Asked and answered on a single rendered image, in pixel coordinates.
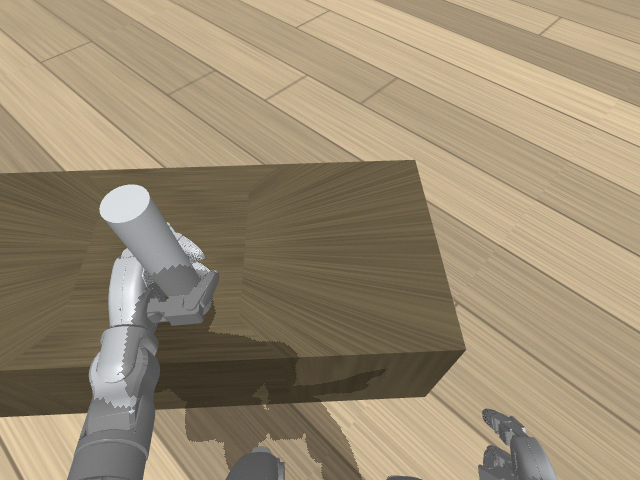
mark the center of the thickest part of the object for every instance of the left robot arm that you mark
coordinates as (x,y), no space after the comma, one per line
(115,439)

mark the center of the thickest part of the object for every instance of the right robot hand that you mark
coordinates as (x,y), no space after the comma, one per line
(527,461)

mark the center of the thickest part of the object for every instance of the can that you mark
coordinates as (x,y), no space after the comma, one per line
(132,214)

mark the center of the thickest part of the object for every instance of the left robot hand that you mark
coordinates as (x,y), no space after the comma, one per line
(135,298)

